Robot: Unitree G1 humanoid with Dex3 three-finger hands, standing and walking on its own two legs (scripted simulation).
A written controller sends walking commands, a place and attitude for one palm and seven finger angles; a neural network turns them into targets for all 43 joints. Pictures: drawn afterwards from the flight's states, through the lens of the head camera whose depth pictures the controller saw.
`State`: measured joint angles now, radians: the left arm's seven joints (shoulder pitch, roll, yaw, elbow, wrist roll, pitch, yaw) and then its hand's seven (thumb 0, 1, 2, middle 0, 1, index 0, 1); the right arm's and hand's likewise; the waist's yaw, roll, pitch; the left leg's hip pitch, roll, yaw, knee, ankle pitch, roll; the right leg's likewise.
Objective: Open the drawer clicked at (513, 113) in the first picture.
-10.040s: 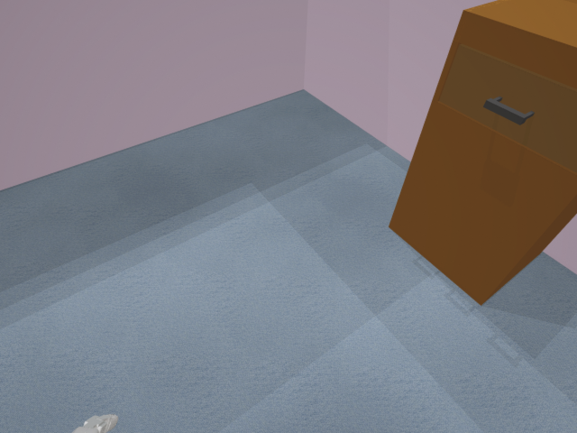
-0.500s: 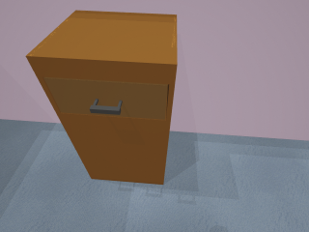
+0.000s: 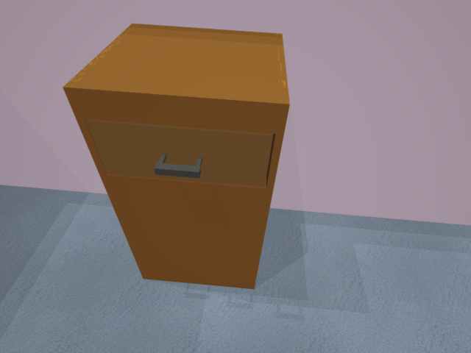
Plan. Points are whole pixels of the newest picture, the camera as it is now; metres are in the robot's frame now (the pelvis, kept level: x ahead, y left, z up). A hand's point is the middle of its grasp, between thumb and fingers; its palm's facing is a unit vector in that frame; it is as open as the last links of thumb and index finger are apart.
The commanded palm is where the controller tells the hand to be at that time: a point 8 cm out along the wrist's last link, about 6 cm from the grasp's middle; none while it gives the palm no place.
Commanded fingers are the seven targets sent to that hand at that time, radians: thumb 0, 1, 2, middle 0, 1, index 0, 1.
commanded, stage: look again from close up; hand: left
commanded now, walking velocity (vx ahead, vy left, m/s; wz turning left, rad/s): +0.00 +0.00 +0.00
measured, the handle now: (179, 164) +0.55 +0.17 -0.01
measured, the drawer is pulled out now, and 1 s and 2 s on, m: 0.00 0.00 0.00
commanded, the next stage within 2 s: come to a stop and stand still in 0.10 s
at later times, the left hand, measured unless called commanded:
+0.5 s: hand out of the picture -0.05 +0.16 -0.18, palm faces +0.01 -0.99 -0.16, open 7.4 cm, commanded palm none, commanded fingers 0.00 0.90 0.90 -0.20 -0.30 -0.20 -0.30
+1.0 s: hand out of the picture +0.04 +0.16 -0.17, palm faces -0.01 -0.98 -0.21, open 7.3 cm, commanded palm none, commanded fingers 0.00 0.90 0.90 -0.20 -0.30 -0.20 -0.30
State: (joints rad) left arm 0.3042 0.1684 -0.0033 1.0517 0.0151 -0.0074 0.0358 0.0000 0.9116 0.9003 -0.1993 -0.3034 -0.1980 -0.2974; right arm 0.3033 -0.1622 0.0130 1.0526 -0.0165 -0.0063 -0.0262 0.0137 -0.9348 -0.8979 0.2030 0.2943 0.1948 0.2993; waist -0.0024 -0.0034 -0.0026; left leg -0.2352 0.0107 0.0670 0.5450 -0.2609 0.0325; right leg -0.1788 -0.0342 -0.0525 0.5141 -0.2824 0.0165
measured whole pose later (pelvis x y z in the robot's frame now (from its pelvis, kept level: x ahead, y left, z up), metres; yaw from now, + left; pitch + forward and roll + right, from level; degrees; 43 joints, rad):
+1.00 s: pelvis +0.02 -0.01 +0.00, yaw -1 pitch -1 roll +0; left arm 0.27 0.16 -0.01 1.08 0.01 -0.02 0.03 0.01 0.92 0.90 -0.20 -0.30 -0.20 -0.30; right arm 0.28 -0.17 0.02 1.09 -0.01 -0.02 -0.02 0.01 -0.92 -0.90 0.20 0.29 0.19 0.30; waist 0.00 0.01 0.03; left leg -0.20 0.01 0.08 0.48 -0.26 0.01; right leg -0.17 -0.03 -0.04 0.49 -0.30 0.00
